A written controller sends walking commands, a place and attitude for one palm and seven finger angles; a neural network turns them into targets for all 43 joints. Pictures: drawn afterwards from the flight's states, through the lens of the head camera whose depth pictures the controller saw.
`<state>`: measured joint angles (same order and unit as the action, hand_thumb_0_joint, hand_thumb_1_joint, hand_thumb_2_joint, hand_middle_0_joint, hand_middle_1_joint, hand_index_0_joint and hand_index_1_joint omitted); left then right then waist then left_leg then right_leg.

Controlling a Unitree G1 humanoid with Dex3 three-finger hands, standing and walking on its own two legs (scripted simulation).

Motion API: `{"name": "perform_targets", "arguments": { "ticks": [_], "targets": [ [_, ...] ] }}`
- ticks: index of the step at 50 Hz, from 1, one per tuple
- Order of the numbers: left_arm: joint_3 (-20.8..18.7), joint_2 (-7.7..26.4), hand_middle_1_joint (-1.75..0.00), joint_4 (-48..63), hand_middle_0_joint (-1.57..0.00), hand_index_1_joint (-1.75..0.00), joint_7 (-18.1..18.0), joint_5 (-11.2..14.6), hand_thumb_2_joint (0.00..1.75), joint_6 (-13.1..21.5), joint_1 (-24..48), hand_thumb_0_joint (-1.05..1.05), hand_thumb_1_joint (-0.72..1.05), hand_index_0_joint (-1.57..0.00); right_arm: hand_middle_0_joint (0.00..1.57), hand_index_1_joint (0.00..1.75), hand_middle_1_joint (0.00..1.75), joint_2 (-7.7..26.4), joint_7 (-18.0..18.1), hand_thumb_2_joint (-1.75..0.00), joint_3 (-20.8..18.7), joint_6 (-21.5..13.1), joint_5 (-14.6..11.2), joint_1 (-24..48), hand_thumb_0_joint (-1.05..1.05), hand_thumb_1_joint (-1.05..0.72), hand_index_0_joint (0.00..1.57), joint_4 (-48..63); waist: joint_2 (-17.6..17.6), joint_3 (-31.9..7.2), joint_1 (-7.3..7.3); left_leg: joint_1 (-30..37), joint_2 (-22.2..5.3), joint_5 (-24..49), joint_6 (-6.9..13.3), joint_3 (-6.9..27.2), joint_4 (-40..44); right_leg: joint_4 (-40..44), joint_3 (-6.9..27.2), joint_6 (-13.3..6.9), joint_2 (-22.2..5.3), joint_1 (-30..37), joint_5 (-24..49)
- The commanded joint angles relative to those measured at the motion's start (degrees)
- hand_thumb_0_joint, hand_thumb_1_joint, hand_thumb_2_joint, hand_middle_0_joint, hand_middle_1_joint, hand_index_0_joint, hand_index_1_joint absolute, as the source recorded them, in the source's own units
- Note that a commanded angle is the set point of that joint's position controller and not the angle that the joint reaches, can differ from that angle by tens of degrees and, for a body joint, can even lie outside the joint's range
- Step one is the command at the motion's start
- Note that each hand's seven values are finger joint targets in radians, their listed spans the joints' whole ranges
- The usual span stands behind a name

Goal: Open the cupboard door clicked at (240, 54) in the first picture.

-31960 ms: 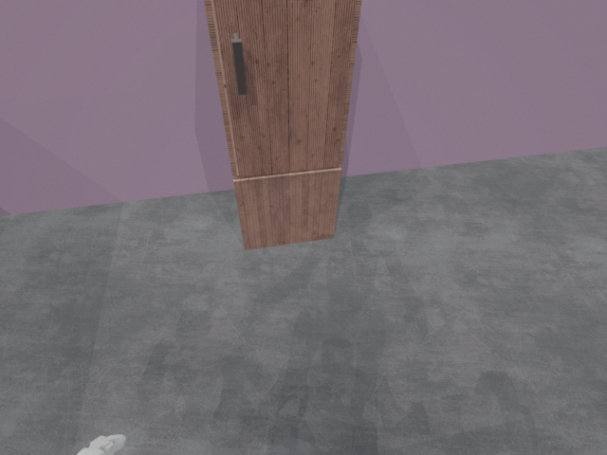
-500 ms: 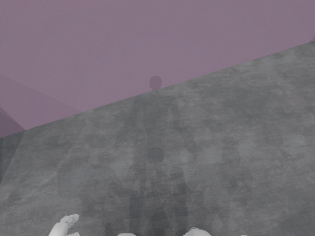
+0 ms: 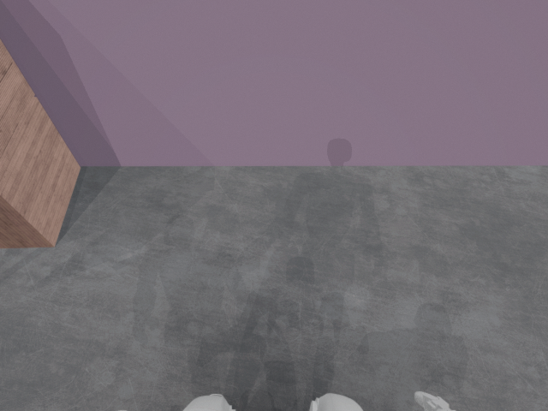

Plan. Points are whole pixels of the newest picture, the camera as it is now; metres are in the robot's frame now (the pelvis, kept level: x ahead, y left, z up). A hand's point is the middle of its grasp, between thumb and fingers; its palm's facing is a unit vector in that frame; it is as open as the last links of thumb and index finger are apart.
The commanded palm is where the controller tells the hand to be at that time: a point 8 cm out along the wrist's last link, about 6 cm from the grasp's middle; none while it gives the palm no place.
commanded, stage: turn to face it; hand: left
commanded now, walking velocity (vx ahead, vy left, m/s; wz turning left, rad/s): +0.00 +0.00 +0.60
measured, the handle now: out of the picture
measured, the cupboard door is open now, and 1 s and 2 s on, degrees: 47 47 47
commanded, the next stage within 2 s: take the last steps up to it in 1.44 s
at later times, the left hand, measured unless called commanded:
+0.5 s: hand out of the picture +0.06 +0.15 -0.13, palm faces +0.28 -0.92 -0.27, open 7.4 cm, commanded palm none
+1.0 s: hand out of the picture -0.05 +0.19 -0.15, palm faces +0.60 -0.77 -0.24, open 7.4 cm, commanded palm none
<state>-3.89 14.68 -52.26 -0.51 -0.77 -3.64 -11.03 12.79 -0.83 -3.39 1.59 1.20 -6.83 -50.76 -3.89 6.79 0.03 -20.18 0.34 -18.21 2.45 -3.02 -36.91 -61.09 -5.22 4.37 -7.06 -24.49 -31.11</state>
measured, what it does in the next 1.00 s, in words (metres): steps on the spot, turning left: right foot, then left foot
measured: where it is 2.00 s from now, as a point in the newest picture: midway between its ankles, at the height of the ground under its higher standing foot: outside the picture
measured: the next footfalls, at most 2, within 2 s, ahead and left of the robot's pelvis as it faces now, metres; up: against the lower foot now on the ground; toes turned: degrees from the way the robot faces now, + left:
right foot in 0.32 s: +0.06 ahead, -0.16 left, +0.00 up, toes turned +9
left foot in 0.76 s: +0.01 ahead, +0.07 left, +0.00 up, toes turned +34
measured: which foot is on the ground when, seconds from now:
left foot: down 0.00-0.32, up 0.34-0.74, down 0.76-1.00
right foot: up 0.00-0.30, down 0.32-0.76, up 0.78-1.00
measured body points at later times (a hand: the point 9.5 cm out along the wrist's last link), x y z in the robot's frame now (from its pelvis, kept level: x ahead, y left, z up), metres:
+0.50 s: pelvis +0.02 -0.07 +0.02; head +0.07 -0.08 +0.46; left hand +0.05 +0.20 -0.11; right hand +0.15 -0.30 -0.14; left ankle -0.05 +0.07 -0.63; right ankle +0.02 -0.16 -0.72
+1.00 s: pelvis +0.01 -0.04 +0.01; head +0.04 +0.01 +0.46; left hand -0.08 +0.23 -0.13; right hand +0.25 -0.18 -0.11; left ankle -0.02 +0.05 -0.72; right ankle +0.10 -0.19 -0.65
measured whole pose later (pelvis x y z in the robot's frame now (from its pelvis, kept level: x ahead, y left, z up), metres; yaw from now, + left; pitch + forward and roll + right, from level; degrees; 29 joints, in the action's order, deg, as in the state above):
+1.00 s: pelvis +0.01 -0.04 +0.01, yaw +35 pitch +1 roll -1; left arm -4.3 15.5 -51.2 0.1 -1.0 -3.1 -9.8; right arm 12.6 -0.2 -2.5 2.1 1.3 -7.5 -51.6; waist -1.5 5.2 0.9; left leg -17.1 1.5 -13.1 2.8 0.7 -29.4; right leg -60.5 -0.6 4.8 -5.7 -28.1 -23.2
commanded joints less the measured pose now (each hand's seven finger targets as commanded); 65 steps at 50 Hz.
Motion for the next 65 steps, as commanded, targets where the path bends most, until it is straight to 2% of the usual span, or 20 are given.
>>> {"name": "perform_targets", "arguments": {
  "ticks": [1,10,14,15,16,17,18,22,32,36,37,38,39,41,44,58,59,61,62,65],
  "targets": [
    [-1.2,4.1,-0.30,5.6,-0.20,-0.30,0.0,-0.2,0.90,1.8,2.0,0.00,0.90,-0.20,0.20,0.30,0.30,11.7,1.9,-0.90,-2.6,-1.1,0.1,-3.9,0.00,-0.90,0.20,2.2,13.3,-10.2,-1.39,12.6,-14.3,28.2,6.6,17.0,16.2,-6.2,5.7,0.6,0.6,-8.6,7.4],
    [-0.8,3.3,-0.30,6.9,-0.20,-0.30,-0.1,0.1,0.90,2.0,4.5,0.00,0.90,-0.20,0.20,0.30,0.30,12.1,1.4,-0.90,-3.3,-0.4,0.4,-4.7,0.00,-0.90,0.20,1.8,13.2,-9.8,-1.73,9.2,-12.1,22.3,6.7,21.3,15.8,14.1,4.3,0.2,4.9,0.5,6.5],
    [-1.2,4.2,-0.30,5.7,-0.20,-0.30,-0.5,0.5,0.90,3.0,-1.6,0.00,0.90,-0.20,0.20,0.30,0.30,11.6,1.3,-0.90,-3.6,0.0,-0.1,-1.1,0.00,-0.90,0.20,2.9,12.6,-11.0,1.53,1.6,-8.8,20.8,3.9,22.1,10.6,32.2,3.5,-0.8,6.6,15.5,15.8],
    [-1.8,6.9,-0.30,5.3,-0.20,-0.30,-0.9,0.1,0.90,3.7,-4.3,0.00,0.90,-0.20,0.20,0.30,0.30,9.4,1.1,-0.90,-3.4,0.0,-0.7,-1.1,0.00,-0.90,0.20,3.5,6.0,-12.6,2.86,-4.9,-5.3,12.4,0.9,19.9,5.4,40.8,8.3,-1.9,1.4,24.5,18.9],
    [-2.9,12.5,-0.30,5.1,-0.20,-0.30,-1.4,-0.9,0.90,4.1,-5.3,0.00,0.90,-0.20,0.20,0.30,0.30,5.3,0.8,-0.90,-2.9,-0.1,-1.1,-1.7,0.00,-0.90,0.20,4.6,-13.0,-12.5,3.36,-15.4,3.7,-8.4,-4.1,8.3,-8.3,45.9,24.3,-7.6,-14.8,30.0,22.2],
    [-2.7,13.6,-0.30,5.7,-0.20,-0.30,-1.6,-0.8,0.90,3.9,-4.5,0.00,0.90,-0.20,0.20,0.30,0.30,7.6,0.6,-0.90,-3.4,0.1,-0.6,-0.8,0.00,-0.90,0.20,4.9,-13.3,-11.1,3.38,-14.2,2.9,-18.1,-4.8,6.5,-22.5,46.1,27.0,-12.9,-22.9,21.5,28.2],
    [-1.9,11.3,-0.30,6.4,-0.20,-0.30,-1.7,-0.6,0.90,3.9,-1.6,0.00,0.90,-0.20,0.20,0.30,0.30,7.4,0.2,-0.90,-3.2,0.6,-0.3,-1.7,0.00,-0.90,0.20,4.4,-8.0,-8.6,1.43,-14.1,1.0,-15.0,-4.4,7.9,-29.9,45.2,21.3,-14.1,-20.1,17.3,28.2],
    [-0.4,5.6,-0.30,6.7,-0.20,-0.30,-1.4,0.0,0.90,4.3,1.2,0.00,0.90,-0.20,0.20,0.30,0.30,5.3,-0.7,-0.90,-2.7,1.8,-0.4,-2.1,0.00,-0.90,0.20,1.3,-8.8,-6.3,-1.27,-15.0,-1.1,-5.0,-6.7,4.1,-33.5,40.8,5.3,-9.1,-9.9,19.1,45.5],
    [-1.9,8.6,-0.30,3.4,-0.20,-0.30,-1.4,-0.9,0.90,4.3,-6.8,0.00,0.90,-0.20,0.20,0.30,0.30,3.4,-1.0,-0.90,-0.9,1.1,-0.7,5.1,0.00,-0.90,0.20,3.0,-9.0,-8.4,2.67,-7.0,-1.4,-7.2,-5.7,-2.9,-7.5,35.1,-0.2,-10.2,-13.9,26.1,55.2],
    [-2.5,9.7,-0.30,3.8,-0.20,-0.30,-0.7,-0.3,0.90,4.0,-4.0,0.00,0.90,-0.20,0.20,0.30,0.30,6.2,-0.7,-0.90,-1.6,0.4,-0.3,-1.6,0.00,-0.90,0.20,2.0,-5.2,-10.3,-1.97,9.1,-0.1,4.3,-3.4,-4.0,7.8,25.0,-4.9,-6.4,-13.3,16.5,48.2],
    [-2.2,8.0,-0.30,4.6,-0.20,-0.30,-0.4,0.0,0.90,3.8,-3.4,0.00,0.90,-0.20,0.20,0.30,0.30,10.3,-0.6,-0.90,-2.7,-0.1,0.0,-6.3,0.00,-0.90,0.20,1.0,5.1,-14.1,-4.47,19.7,-6.6,15.5,-0.6,4.6,12.0,13.8,-7.0,-3.2,-9.8,7.7,35.7],
    [-0.8,3.8,-0.30,7.3,-0.20,-0.30,0.0,0.6,0.90,3.5,-1.1,0.00,0.90,-0.20,0.20,0.30,0.30,17.0,0.0,-0.90,-4.4,-0.4,0.2,-10.6,0.00,-0.90,0.20,0.7,22.4,-15.4,-6.94,26.2,-23.3,39.7,9.0,27.7,14.6,-0.7,-6.2,1.2,-0.6,-8.9,-5.8],
    [-0.7,5.2,-0.30,8.6,-0.20,-0.30,-0.6,-0.1,0.90,2.4,2.3,0.00,0.90,-0.20,0.20,0.30,0.30,18.2,0.5,-0.90,-4.3,0.1,-0.3,-12.8,0.00,-0.90,0.20,-0.6,16.1,-15.9,-7.14,23.9,-26.1,42.8,13.0,27.6,14.2,-6.0,2.4,0.1,-0.3,-10.4,-8.6],
    [-1.2,4.8,-0.30,7.6,-0.20,-0.30,-0.6,-0.3,0.90,2.0,3.5,0.00,0.90,-0.20,0.20,0.30,0.30,15.3,1.4,-0.90,-3.7,-0.3,0.1,-6.9,0.00,-0.90,0.20,1.5,15.0,-11.9,-4.69,15.9,-20.3,24.1,10.7,23.9,16.9,-7.4,4.5,0.0,-1.0,-10.7,-1.0],
    [-1.4,4.9,-0.30,4.9,-0.20,-0.30,0.2,-0.5,0.90,1.6,0.3,0.00,0.90,-0.20,0.20,0.30,0.30,11.9,1.7,-0.90,-2.3,-0.7,0.1,-0.8,0.00,-0.90,0.20,3.0,11.6,-7.6,-0.87,8.5,-14.3,17.6,6.7,17.3,18.7,-5.7,5.5,0.4,0.2,-7.3,7.6],
    [-0.9,3.7,-0.30,5.9,-0.20,-0.30,-0.5,0.3,0.90,3.0,-0.8,0.00,0.90,-0.20,0.20,0.30,0.30,10.8,1.4,-0.90,-3.2,-0.2,-0.1,-3.1,0.00,-0.90,0.20,2.1,13.4,-12.3,0.40,4.8,-9.1,24.0,5.0,23.2,11.5,29.7,3.6,-0.8,7.1,13.0,13.8],
    [-1.3,4.9,-0.30,5.2,-0.20,-0.30,-0.8,0.3,0.90,3.5,-3.2,0.00,0.90,-0.20,0.20,0.30,0.30,9.5,1.3,-0.90,-3.1,-0.2,-0.5,-2.4,0.00,-0.90,0.20,2.4,10.4,-13.1,1.87,0.7,-6.9,20.6,2.8,22.3,8.4,37.8,5.2,-1.4,5.2,20.2,19.0],
    [-2.6,12.4,-0.30,4.8,-0.20,-0.30,-1.5,-1.0,0.90,4.2,-5.4,0.00,0.90,-0.20,0.20,0.30,0.30,4.4,0.9,-0.90,-2.4,-0.3,-0.9,-1.8,0.00,-0.90,0.20,4.2,-13.3,-11.2,3.35,-15.9,5.3,-15.7,-4.6,5.7,-14.8,45.3,27.0,-11.3,-19.8,26.7,29.6],
    [-2.1,11.5,-0.30,5.2,-0.20,-0.30,-1.7,-0.6,0.90,4.0,-4.2,0.00,0.90,-0.20,0.20,0.30,0.30,6.8,0.7,-0.90,-2.9,0.1,-0.4,-2.2,0.00,-0.90,0.20,3.8,-8.3,-10.1,2.52,-13.5,2.0,-16.5,-4.1,8.0,-24.9,44.1,23.5,-14.3,-21.8,19.7,34.2],
    [-0.5,5.8,-0.30,5.7,-0.20,-0.30,-1.5,-0.1,0.90,4.3,1.4,0.00,0.90,-0.20,0.20,0.30,0.30,5.6,0.2,-0.90,-2.6,1.5,-0.2,-3.3,0.00,-0.90,0.20,0.4,-7.5,-6.4,-1.06,-14.5,-0.5,-7.4,-5.6,6.1,-33.4,40.9,10.4,-11.5,-11.1,18.5,43.2]
  ]
}}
